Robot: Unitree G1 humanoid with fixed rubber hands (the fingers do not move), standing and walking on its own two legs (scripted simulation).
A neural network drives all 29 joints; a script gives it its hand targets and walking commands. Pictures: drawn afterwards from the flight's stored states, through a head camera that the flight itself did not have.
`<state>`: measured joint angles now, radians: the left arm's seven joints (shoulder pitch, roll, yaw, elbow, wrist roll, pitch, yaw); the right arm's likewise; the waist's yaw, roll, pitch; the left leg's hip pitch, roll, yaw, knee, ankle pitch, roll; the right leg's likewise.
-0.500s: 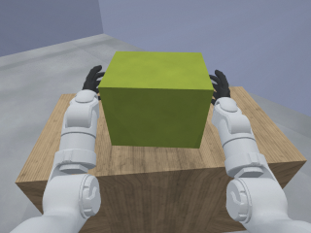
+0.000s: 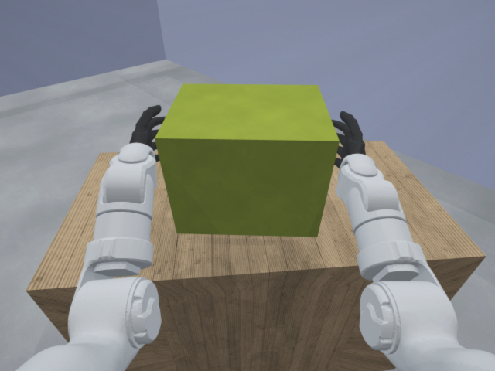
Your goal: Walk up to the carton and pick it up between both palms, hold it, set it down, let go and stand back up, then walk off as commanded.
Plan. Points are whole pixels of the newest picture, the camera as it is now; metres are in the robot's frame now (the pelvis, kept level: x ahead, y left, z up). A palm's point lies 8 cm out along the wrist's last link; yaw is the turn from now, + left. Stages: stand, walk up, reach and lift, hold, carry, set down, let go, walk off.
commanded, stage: hold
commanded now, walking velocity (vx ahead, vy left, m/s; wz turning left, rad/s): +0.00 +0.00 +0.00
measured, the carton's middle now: (248, 158) +0.42 -0.01 +0.18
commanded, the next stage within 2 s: none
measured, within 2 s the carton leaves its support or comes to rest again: neither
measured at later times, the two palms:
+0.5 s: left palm (142, 147) +0.39 +0.16 +0.23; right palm (350, 152) +0.38 -0.17 +0.22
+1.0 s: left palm (143, 149) +0.39 +0.16 +0.23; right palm (348, 155) +0.38 -0.17 +0.21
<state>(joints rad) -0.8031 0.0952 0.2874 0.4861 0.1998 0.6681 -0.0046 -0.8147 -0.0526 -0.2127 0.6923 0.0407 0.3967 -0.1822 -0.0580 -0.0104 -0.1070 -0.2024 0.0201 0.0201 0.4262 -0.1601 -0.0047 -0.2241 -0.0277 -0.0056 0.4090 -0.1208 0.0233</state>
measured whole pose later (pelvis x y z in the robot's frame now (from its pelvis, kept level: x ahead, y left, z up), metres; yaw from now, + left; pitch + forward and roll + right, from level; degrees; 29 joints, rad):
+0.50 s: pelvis +0.00 +0.00 +0.00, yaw +0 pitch -4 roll +0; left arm -0.80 0.09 0.29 0.44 0.21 0.69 -0.02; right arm -0.81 -0.05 -0.21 0.62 0.04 0.43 -0.18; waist -0.06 -0.01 -0.09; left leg -0.19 0.02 0.02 0.41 -0.16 0.00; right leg -0.21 -0.03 -0.01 0.39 -0.12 0.02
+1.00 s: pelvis +0.00 +0.00 +0.00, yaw +0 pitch -4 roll +0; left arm -0.80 0.09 0.29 0.44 0.23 0.69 -0.02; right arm -0.81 -0.05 -0.21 0.65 0.04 0.41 -0.18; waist -0.06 -0.01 -0.08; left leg -0.19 0.02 0.02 0.41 -0.16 0.00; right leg -0.21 -0.03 -0.01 0.39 -0.12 0.02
